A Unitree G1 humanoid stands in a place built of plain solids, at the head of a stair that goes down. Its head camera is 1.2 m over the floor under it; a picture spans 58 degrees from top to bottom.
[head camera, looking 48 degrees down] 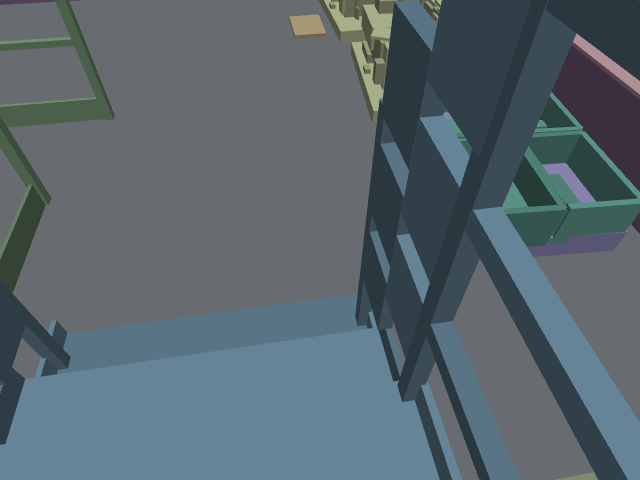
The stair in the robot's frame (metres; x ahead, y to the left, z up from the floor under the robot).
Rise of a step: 0.18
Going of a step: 0.28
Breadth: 1.25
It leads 9 degrees to the left of straight ahead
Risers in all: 3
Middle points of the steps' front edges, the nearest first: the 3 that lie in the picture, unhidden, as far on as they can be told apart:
0.44 0.34 0.00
0.72 0.38 -0.18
1.00 0.43 -0.36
